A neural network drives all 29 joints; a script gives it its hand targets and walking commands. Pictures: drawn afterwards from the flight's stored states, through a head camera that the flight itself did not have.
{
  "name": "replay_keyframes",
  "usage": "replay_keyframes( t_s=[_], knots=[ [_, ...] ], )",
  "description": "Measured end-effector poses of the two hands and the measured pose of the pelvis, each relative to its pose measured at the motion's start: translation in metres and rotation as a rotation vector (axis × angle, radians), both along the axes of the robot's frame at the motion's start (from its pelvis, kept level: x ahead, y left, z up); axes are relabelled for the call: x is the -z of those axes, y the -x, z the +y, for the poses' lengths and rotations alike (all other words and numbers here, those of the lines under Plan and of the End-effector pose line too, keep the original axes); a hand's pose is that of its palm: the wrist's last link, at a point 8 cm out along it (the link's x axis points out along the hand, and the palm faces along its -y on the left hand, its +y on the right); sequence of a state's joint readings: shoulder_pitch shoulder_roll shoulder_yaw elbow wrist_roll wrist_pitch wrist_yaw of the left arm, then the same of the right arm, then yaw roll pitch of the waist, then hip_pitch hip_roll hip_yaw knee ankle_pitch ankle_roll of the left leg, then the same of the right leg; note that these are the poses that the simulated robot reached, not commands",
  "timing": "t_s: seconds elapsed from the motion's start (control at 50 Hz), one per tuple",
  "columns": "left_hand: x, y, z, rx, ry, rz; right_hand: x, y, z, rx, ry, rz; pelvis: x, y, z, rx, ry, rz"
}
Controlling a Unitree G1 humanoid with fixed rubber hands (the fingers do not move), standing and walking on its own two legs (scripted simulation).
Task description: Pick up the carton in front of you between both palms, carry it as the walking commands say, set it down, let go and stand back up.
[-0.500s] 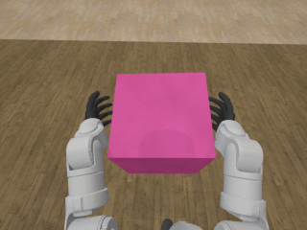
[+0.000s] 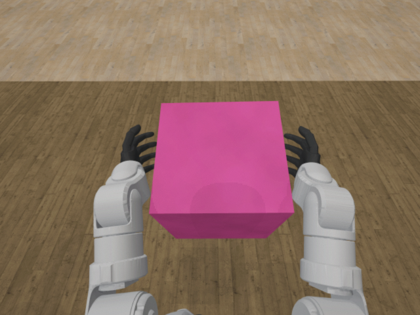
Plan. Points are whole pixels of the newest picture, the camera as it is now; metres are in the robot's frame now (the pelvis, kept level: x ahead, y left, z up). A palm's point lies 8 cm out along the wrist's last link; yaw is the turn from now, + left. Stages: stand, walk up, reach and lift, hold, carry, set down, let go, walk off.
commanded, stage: carry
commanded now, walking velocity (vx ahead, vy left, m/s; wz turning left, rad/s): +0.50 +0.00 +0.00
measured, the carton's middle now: (220, 179) +0.37 +0.00 +0.04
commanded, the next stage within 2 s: none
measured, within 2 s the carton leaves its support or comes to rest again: neither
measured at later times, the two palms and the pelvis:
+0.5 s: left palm (160, 78) +0.68 +0.15 +0.07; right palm (272, 75) +0.70 -0.16 +0.06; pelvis +0.36 -0.03 -0.02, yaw +2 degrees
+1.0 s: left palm (166, 27) +1.04 +0.18 +0.04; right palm (250, 28) +1.02 -0.14 +0.04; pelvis +0.70 +0.02 -0.04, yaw +0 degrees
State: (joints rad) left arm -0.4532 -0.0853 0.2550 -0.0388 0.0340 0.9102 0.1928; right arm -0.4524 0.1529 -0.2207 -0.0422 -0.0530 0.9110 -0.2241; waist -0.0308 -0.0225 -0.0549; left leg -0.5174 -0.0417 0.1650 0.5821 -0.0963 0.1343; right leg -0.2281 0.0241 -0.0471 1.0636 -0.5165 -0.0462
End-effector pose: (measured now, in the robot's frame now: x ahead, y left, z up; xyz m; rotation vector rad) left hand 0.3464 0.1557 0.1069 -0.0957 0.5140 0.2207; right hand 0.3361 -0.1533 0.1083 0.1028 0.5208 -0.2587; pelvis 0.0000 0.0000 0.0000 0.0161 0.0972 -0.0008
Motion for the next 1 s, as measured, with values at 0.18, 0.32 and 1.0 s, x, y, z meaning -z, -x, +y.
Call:
replay_keyframes(
  t_s=[0.18,0.32,1.0],
  knots=[
    [0.021,-0.111,-0.005,-0.008,0.055,0.114,0.015,-0.096,-0.004,0.061,-0.070,0.096,-0.015,-0.111,0.009,-0.007,0.028,0.006],
    [0.007,-0.215,0.002,-0.042,0.025,0.029,0.001,-0.215,0.002,-0.005,-0.053,0.018,-0.005,-0.218,-0.005,-0.012,0.024,0.004],
    [0.067,-0.694,0.020,-0.013,0.015,0.113,0.064,-0.682,0.018,0.022,-0.058,0.105,0.038,-0.696,0.023,-0.009,0.030,0.004]
  ],
)
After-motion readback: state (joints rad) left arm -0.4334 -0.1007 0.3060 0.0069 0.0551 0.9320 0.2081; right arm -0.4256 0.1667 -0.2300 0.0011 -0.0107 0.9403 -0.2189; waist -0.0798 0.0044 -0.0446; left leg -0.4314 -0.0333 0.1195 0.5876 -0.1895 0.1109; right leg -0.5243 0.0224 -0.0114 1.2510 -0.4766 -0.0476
